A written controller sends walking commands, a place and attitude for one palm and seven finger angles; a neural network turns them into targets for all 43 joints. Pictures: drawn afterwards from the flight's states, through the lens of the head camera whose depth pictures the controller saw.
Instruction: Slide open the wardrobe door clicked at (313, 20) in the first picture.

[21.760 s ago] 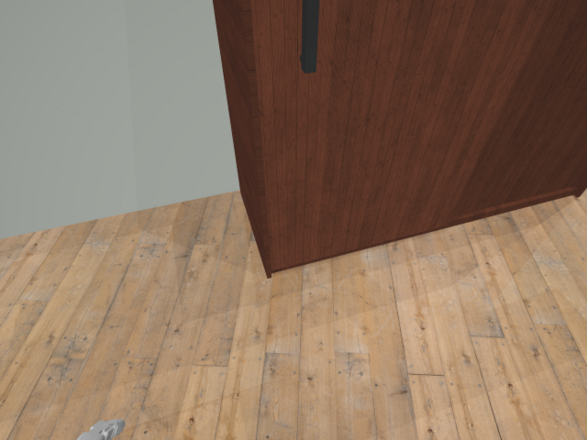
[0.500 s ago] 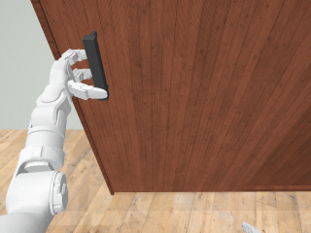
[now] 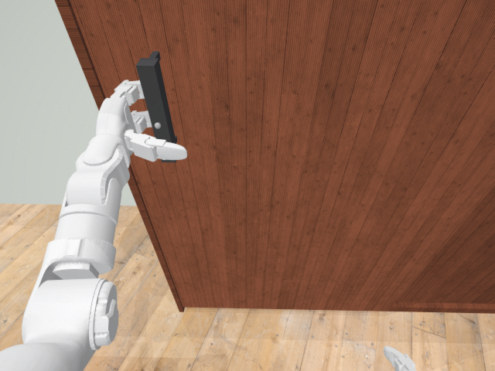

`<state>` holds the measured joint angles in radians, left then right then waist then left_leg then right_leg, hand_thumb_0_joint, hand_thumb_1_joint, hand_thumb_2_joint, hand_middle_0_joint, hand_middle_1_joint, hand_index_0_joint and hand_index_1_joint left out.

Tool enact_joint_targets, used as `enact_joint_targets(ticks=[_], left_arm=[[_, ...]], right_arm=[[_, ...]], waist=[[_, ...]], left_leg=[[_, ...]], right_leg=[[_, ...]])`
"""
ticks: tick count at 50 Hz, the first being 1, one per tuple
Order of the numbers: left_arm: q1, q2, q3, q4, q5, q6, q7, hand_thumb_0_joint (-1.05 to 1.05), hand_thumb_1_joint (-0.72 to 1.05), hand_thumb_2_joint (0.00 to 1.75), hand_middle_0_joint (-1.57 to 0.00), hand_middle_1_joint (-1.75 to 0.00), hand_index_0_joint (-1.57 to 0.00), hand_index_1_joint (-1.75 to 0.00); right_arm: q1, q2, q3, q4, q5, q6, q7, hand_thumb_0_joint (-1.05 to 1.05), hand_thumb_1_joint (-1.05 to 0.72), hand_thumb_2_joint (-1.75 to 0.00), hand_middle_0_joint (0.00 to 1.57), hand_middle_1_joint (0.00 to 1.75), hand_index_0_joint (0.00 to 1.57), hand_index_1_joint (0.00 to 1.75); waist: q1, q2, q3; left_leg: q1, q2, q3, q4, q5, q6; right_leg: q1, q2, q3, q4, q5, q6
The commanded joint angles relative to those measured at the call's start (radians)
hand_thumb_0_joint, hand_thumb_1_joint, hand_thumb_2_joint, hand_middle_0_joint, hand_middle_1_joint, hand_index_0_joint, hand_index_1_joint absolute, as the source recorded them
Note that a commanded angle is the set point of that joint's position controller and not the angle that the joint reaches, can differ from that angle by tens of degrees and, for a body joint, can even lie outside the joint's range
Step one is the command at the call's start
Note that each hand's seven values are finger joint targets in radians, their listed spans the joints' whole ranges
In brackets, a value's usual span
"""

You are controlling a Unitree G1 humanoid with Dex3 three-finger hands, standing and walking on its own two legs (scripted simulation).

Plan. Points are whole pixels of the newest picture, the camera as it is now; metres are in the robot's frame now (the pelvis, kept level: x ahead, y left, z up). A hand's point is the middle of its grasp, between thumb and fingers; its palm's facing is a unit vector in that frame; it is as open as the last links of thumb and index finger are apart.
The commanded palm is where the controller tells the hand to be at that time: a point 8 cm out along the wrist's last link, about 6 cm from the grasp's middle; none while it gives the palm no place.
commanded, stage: slide the fingers in behind the handle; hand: left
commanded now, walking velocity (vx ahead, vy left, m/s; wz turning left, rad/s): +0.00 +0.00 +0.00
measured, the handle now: (163, 109) +0.49 +0.18 +0.20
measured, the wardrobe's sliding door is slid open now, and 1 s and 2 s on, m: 0.00 0.00 0.00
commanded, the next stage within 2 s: grip the handle and tug to test in 0.46 s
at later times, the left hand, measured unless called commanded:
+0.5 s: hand (167, 124) +0.43 +0.16 +0.21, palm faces +0.07 -1.00 +0.00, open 14.0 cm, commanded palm +0.40 +0.21 +0.20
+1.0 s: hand (167, 126) +0.43 +0.16 +0.20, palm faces +0.09 -1.00 -0.01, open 9.6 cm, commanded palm +0.40 +0.21 +0.20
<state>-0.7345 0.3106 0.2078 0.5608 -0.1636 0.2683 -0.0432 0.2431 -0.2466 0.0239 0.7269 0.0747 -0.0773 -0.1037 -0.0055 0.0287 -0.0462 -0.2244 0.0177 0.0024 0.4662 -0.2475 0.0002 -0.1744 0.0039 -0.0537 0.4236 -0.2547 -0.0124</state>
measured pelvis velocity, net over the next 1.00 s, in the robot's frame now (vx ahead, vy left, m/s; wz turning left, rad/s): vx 0.00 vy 0.00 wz -0.03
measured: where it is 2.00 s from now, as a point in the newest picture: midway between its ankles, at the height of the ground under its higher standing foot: outside the picture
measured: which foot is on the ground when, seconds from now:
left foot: down 0.00-1.00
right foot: down 0.00-1.00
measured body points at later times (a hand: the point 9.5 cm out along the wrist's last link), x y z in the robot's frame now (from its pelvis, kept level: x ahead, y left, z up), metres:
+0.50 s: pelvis +0.00 +0.00 +0.00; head -0.01 -0.01 +0.45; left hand +0.42 +0.21 +0.21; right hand +0.12 -0.26 -0.11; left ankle +0.00 +0.12 -0.74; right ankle -0.02 -0.11 -0.74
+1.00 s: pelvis +0.00 +0.00 +0.00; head -0.01 -0.01 +0.45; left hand +0.42 +0.21 +0.20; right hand +0.11 -0.27 -0.11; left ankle +0.00 +0.12 -0.74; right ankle -0.02 -0.11 -0.74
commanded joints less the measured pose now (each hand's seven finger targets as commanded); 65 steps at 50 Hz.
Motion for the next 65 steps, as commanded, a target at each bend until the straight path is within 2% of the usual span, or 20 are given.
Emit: enact_joint_targets(ticks=[1, 4, 7, 10, 14, 15, 20, 24, 28, 35, 40, 43, 46, 47, 49, 53, 58, 60, 62, 65], left_arm=[[-0.515, 0.118, -0.009, -0.233, -0.020, -0.053, -0.026, 0.00, -0.50, 0.30, -0.30, -1.20, -0.30, -1.20], [-0.545, 0.119, -0.006, -0.220, -0.017, -0.052, -0.019, 0.00, -0.50, 0.30, -0.30, -1.20, -0.30, -1.20], [-0.503, 0.183, 0.052, -0.205, -0.013, -0.054, -0.011, 0.00, -0.50, 0.30, -0.30, -1.20, -0.30, -1.20], [-0.516, 0.147, 0.028, -0.228, -0.006, -0.066, -0.001, 0.00, -0.50, 0.30, -0.30, -1.20, -0.30, -1.20], [-0.464, 0.189, 0.071, -0.272, 0.001, -0.083, 0.012, 0.00, -0.50, 0.30, -0.30, -1.20, -0.30, -1.20], [-0.462, 0.138, 0.027, -0.289, 0.000, -0.083, 0.005, 0.00, -0.50, 0.30, -0.30, -1.20, -0.30, -1.20], [-0.469, 0.211, 0.080, -0.235, -0.002, -0.048, 0.000, 0.00, -0.50, 0.30, -0.30, -1.20, -0.30, -1.20], [-0.462, 0.159, 0.040, -0.245, -0.001, -0.042, -0.002, 0.00, -0.50, 0.30, -0.30, -1.20, -0.30, -1.20], [-0.427, 0.223, 0.097, -0.249, -0.014, -0.046, -0.006, 0.00, -0.50, 0.30, -0.30, -1.20, -0.30, -1.20], [-0.458, 0.244, 0.098, -0.201, 0.002, -0.052, -0.008, 0.00, -0.17, 0.44, -0.33, -1.25, -0.33, -1.25], [-0.511, 0.189, 0.048, -0.244, -0.001, -0.068, -0.009, 0.00, 0.06, 0.54, -0.36, -1.28, -0.36, -1.28], [-0.493, 0.228, 0.084, -0.262, -0.012, -0.086, -0.010, 0.00, 0.20, 0.60, -0.38, -1.30, -0.38, -1.30], [-0.496, 0.163, 0.034, -0.289, -0.014, -0.095, -0.014, 0.00, 0.34, 0.66, -0.39, -1.32, -0.39, -1.32], [-0.471, 0.214, 0.079, -0.275, -0.014, -0.097, -0.009, 0.00, 0.39, 0.68, -0.40, -1.33, -0.40, -1.33], [-0.476, 0.171, 0.047, -0.313, -0.013, -0.099, -0.010, 0.00, 0.48, 0.72, -0.41, -1.34, -0.41, -1.34], [-0.444, 0.232, 0.095, -0.306, -0.019, -0.087, -0.015, 0.00, 0.67, 0.80, -0.43, -1.37, -0.43, -1.37], [-0.396, 0.210, 0.088, -0.382, -0.020, -0.078, -0.015, 0.00, 0.90, 0.90, -0.45, -1.40, -0.45, -1.40], [-0.375, 0.174, 0.067, -0.386, -0.024, -0.064, -0.014, 0.00, 0.90, 0.90, -0.45, -1.40, -0.45, -1.40], [-0.368, 0.209, 0.091, -0.389, -0.020, -0.057, -0.007, 0.00, 0.90, 0.90, -0.45, -1.40, -0.45, -1.40], [-0.364, 0.156, 0.055, -0.405, -0.018, -0.039, -0.003, 0.00, 0.90, 0.90, -0.45, -1.40, -0.45, -1.40]], right_arm=[[-0.079, -0.126, -0.042, -0.133, 0.004, -0.043, -0.009, 0.00, -0.90, -0.90, 0.20, 0.30, 0.20, 0.30], [-0.076, -0.126, -0.038, -0.130, 0.000, -0.038, -0.010, 0.00, -0.90, -0.90, 0.20, 0.30, 0.20, 0.30], [-0.075, -0.134, -0.039, -0.132, -0.004, -0.029, -0.010, 0.00, -0.90, -0.90, 0.20, 0.30, 0.20, 0.30], [-0.076, -0.120, -0.037, -0.145, -0.005, -0.027, -0.007, 0.00, -0.90, -0.90, 0.20, 0.30, 0.20, 0.30], [-0.073, -0.122, -0.042, -0.156, -0.008, -0.022, -0.005, 0.00, -0.90, -0.90, 0.20, 0.30, 0.20, 0.30], [-0.078, -0.116, -0.041, -0.161, -0.005, -0.023, -0.002, 0.00, -0.90, -0.90, 0.20, 0.30, 0.20, 0.30], [-0.075, -0.130, -0.041, -0.147, -0.003, -0.011, -0.011, 0.00, -0.90, -0.90, 0.20, 0.30, 0.20, 0.30], [-0.078, -0.121, -0.041, -0.150, -0.002, -0.012, -0.010, 0.00, -0.90, -0.90, 0.20, 0.30, 0.20, 0.30], [-0.074, -0.134, -0.044, -0.152, -0.005, -0.009, -0.014, 0.00, -0.90, -0.90, 0.20, 0.30, 0.20, 0.30], [-0.064, -0.133, -0.042, -0.145, -0.003, -0.008, -0.015, 0.00, -0.90, -0.90, 0.20, 0.30, 0.20, 0.30], [-0.060, -0.128, -0.046, -0.151, -0.002, -0.017, -0.011, 0.00, -0.90, -0.90, 0.20, 0.30, 0.20, 0.30], [-0.061, -0.135, -0.049, -0.152, -0.003, -0.020, -0.013, 0.00, -0.90, -0.90, 0.20, 0.30, 0.20, 0.30], [-0.063, -0.126, -0.049, -0.152, -0.001, -0.029, -0.010, 0.00, -0.90, -0.90, 0.20, 0.30, 0.20, 0.30], [-0.060, -0.135, -0.051, -0.148, -0.003, -0.027, -0.012, 0.00, -0.90, -0.90, 0.20, 0.30, 0.20, 0.30], [-0.067, -0.124, -0.051, -0.152, -0.002, -0.031, -0.010, 0.00, -0.90, -0.90, 0.20, 0.30, 0.20, 0.30], [-0.072, -0.134, -0.048, -0.153, -0.003, -0.026, -0.012, 0.00, -0.90, -0.90, 0.20, 0.30, 0.20, 0.30], [-0.087, -0.127, -0.048, -0.169, -0.002, -0.025, -0.008, 0.00, -0.90, -0.90, 0.20, 0.30, 0.20, 0.30], [-0.092, -0.122, -0.046, -0.170, -0.001, -0.023, -0.006, 0.00, -0.90, -0.90, 0.20, 0.30, 0.20, 0.30], [-0.091, -0.132, -0.048, -0.167, -0.003, -0.016, -0.007, 0.00, -0.90, -0.90, 0.20, 0.30, 0.20, 0.30], [-0.098, -0.122, -0.047, -0.170, -0.002, -0.015, -0.006, 0.00, -0.90, -0.90, 0.20, 0.30, 0.20, 0.30]], waist=[[-0.029, -0.020, -0.274], [-0.039, -0.028, -0.264], [-0.017, -0.010, -0.277], [-0.019, -0.015, -0.293], [-0.002, -0.029, -0.336], [-0.009, -0.017, -0.327], [-0.015, -0.047, -0.254], [-0.017, -0.001, -0.256], [-0.004, -0.038, -0.283], [-0.024, -0.033, -0.234], [-0.031, 0.014, -0.283], [-0.021, -0.006, -0.311], [-0.025, -0.005, -0.320], [-0.016, -0.019, -0.324], [-0.017, -0.001, -0.338], [-0.005, -0.026, -0.314], [0.009, 0.012, -0.341], [0.007, 0.013, -0.327], [0.010, 0.012, -0.320], [0.004, 0.009, -0.317]], left_leg=[[0.179, -0.005, -0.005, -0.025, 0.310, 0.029], [0.174, -0.005, -0.007, -0.025, 0.308, 0.030], [0.166, -0.005, -0.004, -0.026, 0.316, 0.027], [0.169, -0.004, 0.000, -0.026, 0.343, 0.027], [0.177, -0.002, 0.007, -0.027, 0.389, 0.029], [0.184, -0.002, 0.009, -0.026, 0.391, 0.027], [0.141, -0.002, 0.010, -0.041, 0.302, 0.033], [0.159, -0.003, 0.012, -0.036, 0.317, 0.031], [0.144, -0.004, 0.015, -0.044, 0.318, 0.034], [0.124, -0.004, 0.019, -0.045, 0.253, 0.036], [0.159, -0.006, 0.015, -0.036, 0.284, 0.034], [0.166, -0.004, 0.012, -0.037, 0.302, 0.037], [0.184, -0.005, 0.013, -0.033, 0.323, 0.036], [0.183, -0.003, 0.010, -0.034, 0.327, 0.036], [0.198, -0.003, 0.012, -0.032, 0.357, 0.035], [0.173, -0.003, 0.016, -0.041, 0.349, 0.038], [0.201, -0.001, 0.017, -0.034, 0.439, 0.033], [0.203, -0.001, 0.020, -0.030, 0.446, 0.030], [0.205, 0.002, 0.017, -0.032, 0.450, 0.029], [0.215, 0.004, 0.015, -0.027, 0.472, 0.027]], right_leg=[[0.009, 0.016, 0.016, -0.037, 0.312, -0.017], [0.004, 0.013, 0.017, -0.037, 0.313, -0.015], [0.030, 0.013, 0.020, -0.034, 0.318, -0.018], [0.040, 0.012, 0.020, -0.026, 0.350, -0.017], [0.084, 0.013, 0.021, -0.017, 0.401, -0.017], [0.076, 0.015, 0.020, -0.018, 0.401, -0.016], [0.051, 0.014, 0.023, -0.044, 0.333, -0.013], [0.045, 0.016, 0.022, -0.044, 0.333, -0.016], [0.079, 0.012, 0.026, -0.044, 0.357, -0.012], [0.036, 0.013, 0.032, -0.060, 0.291, -0.008], [0.038, 0.015, 0.032, -0.054, 0.313, -0.013], [0.059, 0.016, 0.031, -0.048, 0.335, -0.013], [0.057, 0.020, 0.028, -0.044, 0.355, -0.013], [0.073, 0.020, 0.027, -0.044, 0.355, -0.014], [0.074, 0.021, 0.025, -0.039, 0.379, -0.015], [0.090, 0.017, 0.028, -0.043, 0.394, -0.013], [0.116, 0.017, 0.024, -0.027, 0.463, -0.018], [0.108, 0.020, 0.020, -0.028, 0.466, -0.017], [0.112, 0.020, 0.021, -0.029, 0.459, -0.018], [0.097, 0.021, 0.018, -0.026, 0.470, -0.017]])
